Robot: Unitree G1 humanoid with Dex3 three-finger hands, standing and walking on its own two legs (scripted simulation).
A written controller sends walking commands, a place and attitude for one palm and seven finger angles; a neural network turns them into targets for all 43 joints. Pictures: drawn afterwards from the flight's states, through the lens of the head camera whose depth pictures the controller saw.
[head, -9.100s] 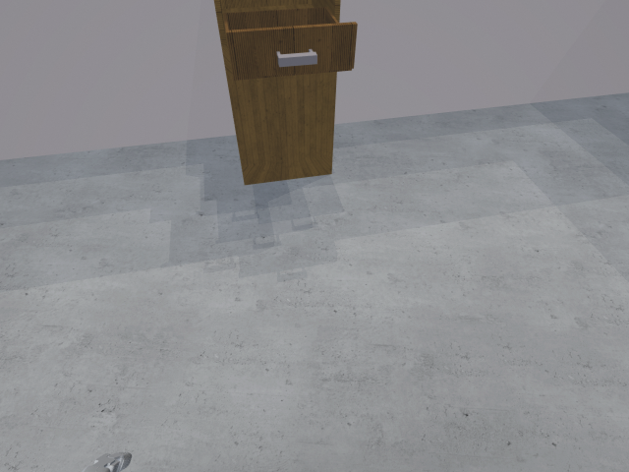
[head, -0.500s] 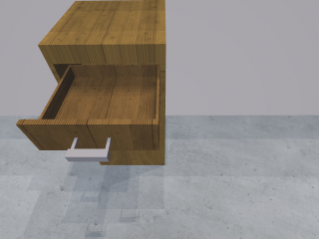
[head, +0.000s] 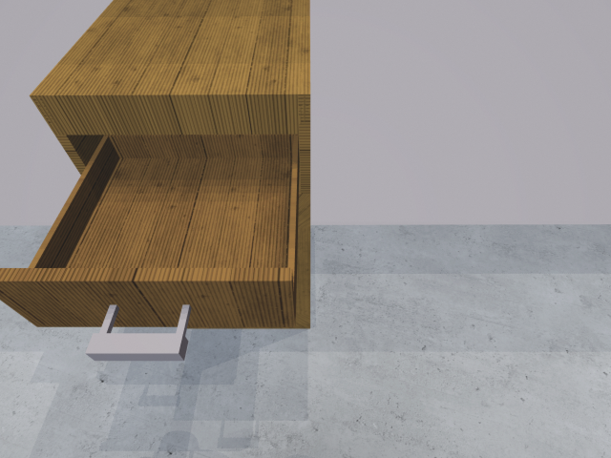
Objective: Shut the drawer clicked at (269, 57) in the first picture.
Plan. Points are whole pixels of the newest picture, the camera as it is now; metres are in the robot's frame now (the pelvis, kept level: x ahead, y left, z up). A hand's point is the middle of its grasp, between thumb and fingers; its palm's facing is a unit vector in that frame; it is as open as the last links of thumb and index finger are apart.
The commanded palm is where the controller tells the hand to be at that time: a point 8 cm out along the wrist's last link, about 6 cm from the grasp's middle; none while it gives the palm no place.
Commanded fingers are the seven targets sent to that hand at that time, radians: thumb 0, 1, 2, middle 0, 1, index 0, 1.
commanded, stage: come to a stop and stand still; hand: left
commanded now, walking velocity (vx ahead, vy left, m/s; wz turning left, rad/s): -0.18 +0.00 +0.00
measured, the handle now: (143, 329) +0.28 +0.24 -0.01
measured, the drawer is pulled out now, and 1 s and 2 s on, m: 0.30 0.30 0.30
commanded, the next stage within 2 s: look again from close up in 1.52 s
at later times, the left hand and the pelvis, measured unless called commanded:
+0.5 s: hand out of the picture +0.03 +0.21 -0.17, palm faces +0.01 -0.97 -0.23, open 7.3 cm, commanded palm none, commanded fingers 0.00 0.90 0.90 -0.20 -0.30 -0.20 -0.30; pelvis -0.01 +0.03 +0.00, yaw +0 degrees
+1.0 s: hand out of the picture +0.04 +0.20 -0.16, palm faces +0.00 -0.97 -0.24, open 7.3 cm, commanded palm none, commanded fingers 0.00 0.90 0.90 -0.20 -0.30 -0.20 -0.30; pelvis +0.03 +0.02 +0.01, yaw -1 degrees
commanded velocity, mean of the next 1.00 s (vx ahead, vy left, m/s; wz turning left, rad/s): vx -0.03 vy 0.01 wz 0.00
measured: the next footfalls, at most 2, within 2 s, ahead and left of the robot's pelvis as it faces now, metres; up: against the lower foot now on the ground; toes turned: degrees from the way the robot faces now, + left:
right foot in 0.02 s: +0.05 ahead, -0.10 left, +0.00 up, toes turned -3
left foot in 0.28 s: +0.06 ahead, +0.12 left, +0.00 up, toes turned +3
